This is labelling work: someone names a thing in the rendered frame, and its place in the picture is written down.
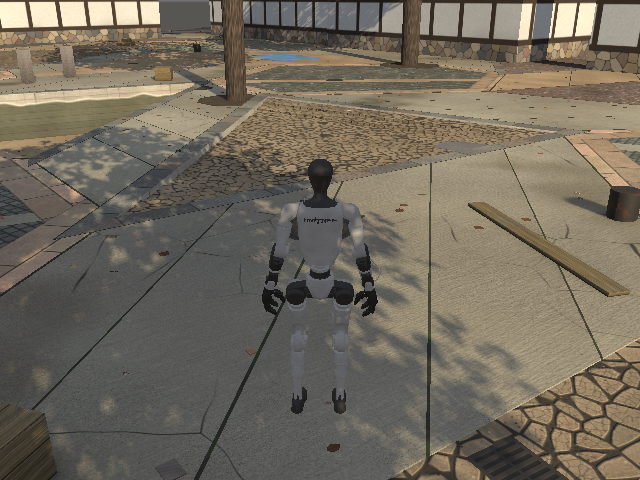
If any right robot hand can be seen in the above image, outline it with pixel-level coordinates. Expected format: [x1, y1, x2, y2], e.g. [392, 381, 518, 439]
[354, 288, 378, 317]

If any right robot shin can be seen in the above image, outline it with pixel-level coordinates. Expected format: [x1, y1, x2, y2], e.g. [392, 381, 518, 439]
[334, 334, 349, 400]

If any right robot forearm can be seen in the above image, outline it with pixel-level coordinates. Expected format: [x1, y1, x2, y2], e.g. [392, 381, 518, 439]
[356, 243, 375, 291]

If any robot left upper arm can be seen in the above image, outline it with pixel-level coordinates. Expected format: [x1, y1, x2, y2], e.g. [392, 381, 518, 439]
[273, 202, 300, 258]

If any left robot hand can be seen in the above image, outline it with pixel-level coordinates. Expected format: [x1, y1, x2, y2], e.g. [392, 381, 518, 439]
[262, 287, 285, 315]

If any robot right upper arm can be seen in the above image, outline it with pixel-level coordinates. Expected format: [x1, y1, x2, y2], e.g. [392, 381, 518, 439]
[341, 202, 367, 258]

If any robot right thigh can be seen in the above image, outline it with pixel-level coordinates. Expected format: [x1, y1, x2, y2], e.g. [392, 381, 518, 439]
[332, 279, 354, 352]

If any left robot forearm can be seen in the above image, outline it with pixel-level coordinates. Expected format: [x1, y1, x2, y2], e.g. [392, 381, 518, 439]
[264, 243, 284, 290]

